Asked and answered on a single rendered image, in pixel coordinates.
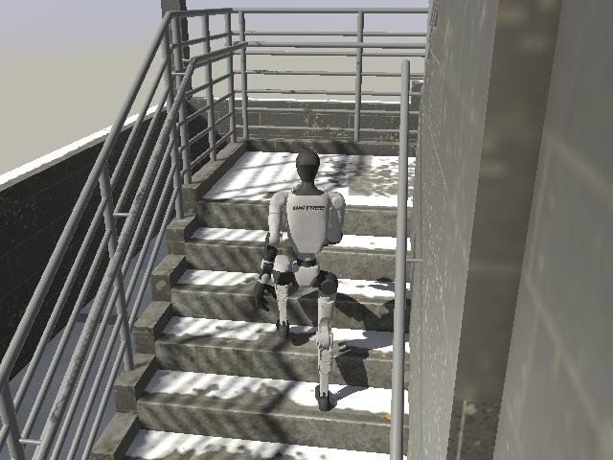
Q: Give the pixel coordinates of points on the stairs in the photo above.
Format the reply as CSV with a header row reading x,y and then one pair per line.
x,y
227,387

